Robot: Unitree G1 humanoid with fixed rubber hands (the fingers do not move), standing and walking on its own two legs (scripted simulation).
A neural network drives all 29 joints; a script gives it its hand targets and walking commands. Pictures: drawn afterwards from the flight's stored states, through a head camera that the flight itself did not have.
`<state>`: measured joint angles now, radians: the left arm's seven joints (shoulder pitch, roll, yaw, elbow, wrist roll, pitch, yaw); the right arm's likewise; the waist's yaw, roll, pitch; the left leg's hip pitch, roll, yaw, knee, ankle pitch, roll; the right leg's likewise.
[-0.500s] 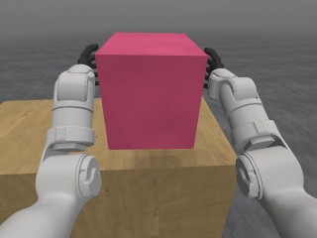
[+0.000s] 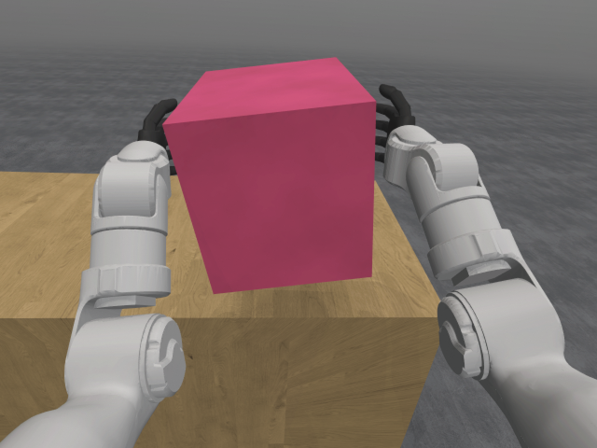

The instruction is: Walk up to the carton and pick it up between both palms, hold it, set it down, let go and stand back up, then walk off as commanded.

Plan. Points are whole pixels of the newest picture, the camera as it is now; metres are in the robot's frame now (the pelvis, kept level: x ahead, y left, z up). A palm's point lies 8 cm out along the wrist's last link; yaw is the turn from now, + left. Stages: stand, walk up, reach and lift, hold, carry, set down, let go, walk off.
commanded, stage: hold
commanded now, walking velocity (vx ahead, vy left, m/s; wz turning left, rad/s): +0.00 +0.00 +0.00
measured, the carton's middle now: (280, 164) +0.43 +0.02 +0.27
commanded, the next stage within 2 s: none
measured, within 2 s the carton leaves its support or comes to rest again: neither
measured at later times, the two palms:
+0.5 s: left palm (165, 130) +0.36 +0.16 +0.34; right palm (413, 145) +0.35 -0.14 +0.33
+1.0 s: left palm (175, 137) +0.36 +0.15 +0.33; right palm (417, 155) +0.36 -0.15 +0.31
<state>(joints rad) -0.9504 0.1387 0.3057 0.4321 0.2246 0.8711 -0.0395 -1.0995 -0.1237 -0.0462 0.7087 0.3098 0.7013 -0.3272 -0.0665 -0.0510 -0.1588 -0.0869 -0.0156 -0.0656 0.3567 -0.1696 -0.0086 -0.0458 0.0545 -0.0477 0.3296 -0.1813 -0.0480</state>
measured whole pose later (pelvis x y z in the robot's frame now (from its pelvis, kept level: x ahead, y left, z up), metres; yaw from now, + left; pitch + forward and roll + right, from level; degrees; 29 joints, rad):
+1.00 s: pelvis +0.00 +0.00 +0.00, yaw +0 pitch -6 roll +0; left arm -0.98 0.13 0.28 0.41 0.23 0.91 -0.01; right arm -1.09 -0.14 -0.05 0.72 0.32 0.69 -0.29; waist -0.07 0.03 -0.16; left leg -0.09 -0.02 -0.06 0.36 -0.17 -0.01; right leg -0.05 0.06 -0.04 0.32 -0.18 -0.05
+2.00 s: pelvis -0.01 -0.01 +0.00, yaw +0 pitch -6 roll +0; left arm -1.02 0.11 0.41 0.50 0.27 0.83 -0.06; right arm -1.07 -0.12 -0.04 0.67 0.32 0.70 -0.35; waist -0.07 0.02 -0.15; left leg -0.09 -0.01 -0.08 0.36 -0.16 0.00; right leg -0.05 0.07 -0.04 0.32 -0.17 -0.05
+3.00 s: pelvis +0.00 -0.02 +0.00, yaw -1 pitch -5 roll +0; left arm -0.98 0.15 0.35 0.41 0.25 0.88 -0.07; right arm -1.04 -0.12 0.03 0.61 0.32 0.72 -0.36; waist -0.10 0.00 -0.17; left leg -0.10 0.00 -0.08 0.36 -0.17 -0.03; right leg -0.05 0.08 -0.04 0.32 -0.17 -0.05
